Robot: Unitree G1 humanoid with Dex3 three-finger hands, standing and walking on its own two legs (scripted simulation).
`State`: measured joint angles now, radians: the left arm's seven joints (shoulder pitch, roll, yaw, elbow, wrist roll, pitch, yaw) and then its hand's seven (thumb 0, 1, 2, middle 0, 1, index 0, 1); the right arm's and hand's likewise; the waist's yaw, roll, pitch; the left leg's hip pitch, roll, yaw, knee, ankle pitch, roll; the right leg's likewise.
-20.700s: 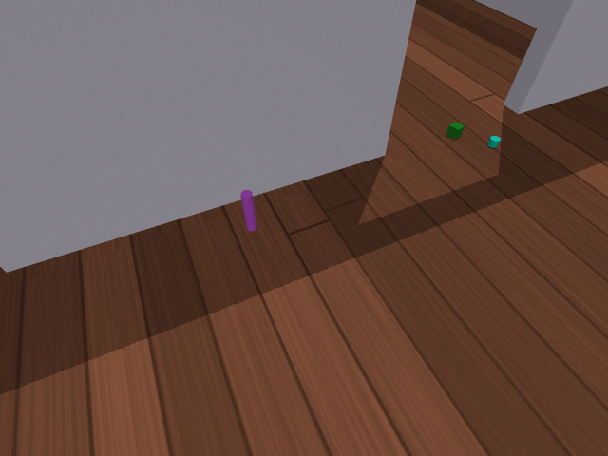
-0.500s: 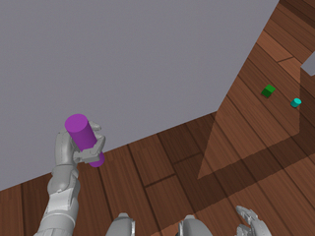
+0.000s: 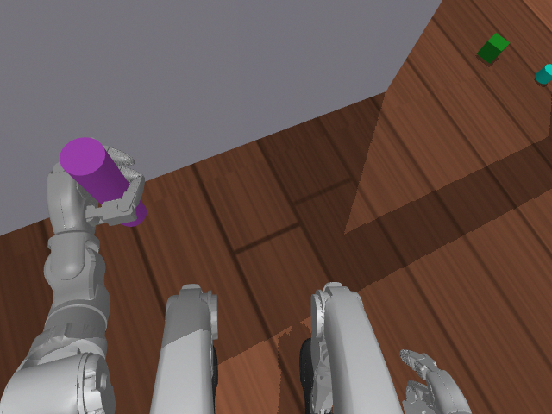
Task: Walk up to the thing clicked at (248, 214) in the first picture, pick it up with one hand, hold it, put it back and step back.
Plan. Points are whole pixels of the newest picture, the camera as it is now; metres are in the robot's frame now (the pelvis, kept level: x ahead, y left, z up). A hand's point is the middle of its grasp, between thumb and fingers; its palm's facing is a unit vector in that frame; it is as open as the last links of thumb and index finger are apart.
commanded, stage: crouch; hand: left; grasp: from the side
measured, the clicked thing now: (112, 190) +0.42 +0.23 -0.05
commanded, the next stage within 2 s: lower in 1.04 s
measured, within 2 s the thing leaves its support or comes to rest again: neither
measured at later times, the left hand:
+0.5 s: hand (145, 204) +0.45 +0.23 -0.19, palm faces +0.17 -0.98 -0.03, open 6.1 cm
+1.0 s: hand (155, 213) +0.46 +0.23 -0.27, palm faces +0.13 -0.99 -0.04, open 6.1 cm
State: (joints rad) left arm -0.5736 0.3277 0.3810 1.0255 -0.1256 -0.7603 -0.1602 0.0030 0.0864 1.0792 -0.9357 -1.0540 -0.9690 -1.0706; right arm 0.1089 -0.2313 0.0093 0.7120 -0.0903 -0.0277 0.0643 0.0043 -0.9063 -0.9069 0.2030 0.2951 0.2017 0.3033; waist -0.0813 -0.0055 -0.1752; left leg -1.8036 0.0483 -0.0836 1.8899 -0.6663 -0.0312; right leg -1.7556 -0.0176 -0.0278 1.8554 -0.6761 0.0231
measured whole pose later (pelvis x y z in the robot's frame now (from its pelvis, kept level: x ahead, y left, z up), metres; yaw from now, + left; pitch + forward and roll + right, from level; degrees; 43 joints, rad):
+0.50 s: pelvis -0.03 +0.00 -0.14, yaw -3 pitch +30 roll -6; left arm -0.76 0.52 0.52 1.20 -0.06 -0.75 -0.16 0.00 0.08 1.09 -0.94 -1.05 -0.98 -1.06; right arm 0.12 -0.27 0.09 0.73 -0.14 0.01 0.09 0.00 -0.91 -0.91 0.20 0.30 0.20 0.30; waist -0.18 -0.03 -0.05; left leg -2.21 0.03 -0.15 2.34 -0.66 -0.04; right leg -2.14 0.00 -0.05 2.28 -0.66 0.04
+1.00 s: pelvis -0.02 +0.01 -0.18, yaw -6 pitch +27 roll -10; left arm -0.72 0.59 0.53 1.16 -0.05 -0.76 -0.17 0.00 0.08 1.09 -0.94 -1.05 -0.98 -1.06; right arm 0.04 -0.31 0.17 0.69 -0.19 0.05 0.12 0.00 -0.91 -0.90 0.20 0.30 0.20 0.30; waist -0.20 -0.07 0.06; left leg -2.28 0.01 -0.22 2.49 -0.69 -0.04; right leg -2.18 0.02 -0.09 2.38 -0.68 0.06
